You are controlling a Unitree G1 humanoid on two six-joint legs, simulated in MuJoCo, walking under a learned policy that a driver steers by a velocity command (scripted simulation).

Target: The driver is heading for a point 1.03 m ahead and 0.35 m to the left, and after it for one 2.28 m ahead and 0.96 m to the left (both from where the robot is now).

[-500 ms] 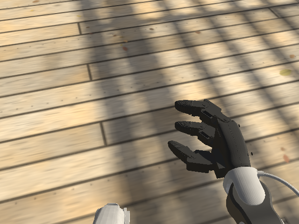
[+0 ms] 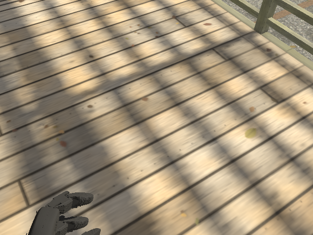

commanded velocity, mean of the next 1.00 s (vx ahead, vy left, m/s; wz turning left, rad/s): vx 1.00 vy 0.00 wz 0.57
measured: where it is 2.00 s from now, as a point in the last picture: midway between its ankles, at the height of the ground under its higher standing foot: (4, 51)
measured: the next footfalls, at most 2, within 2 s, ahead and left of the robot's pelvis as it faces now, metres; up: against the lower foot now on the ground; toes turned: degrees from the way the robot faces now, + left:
left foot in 0.38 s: +0.62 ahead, +0.12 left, +0.00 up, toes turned +7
right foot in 0.82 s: +1.08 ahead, +0.05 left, +0.00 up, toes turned +29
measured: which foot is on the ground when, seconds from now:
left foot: up 0.00-0.36, down 0.38-0.82, up 0.84-1.00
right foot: down 0.00-0.36, up 0.38-0.80, down 0.82-1.00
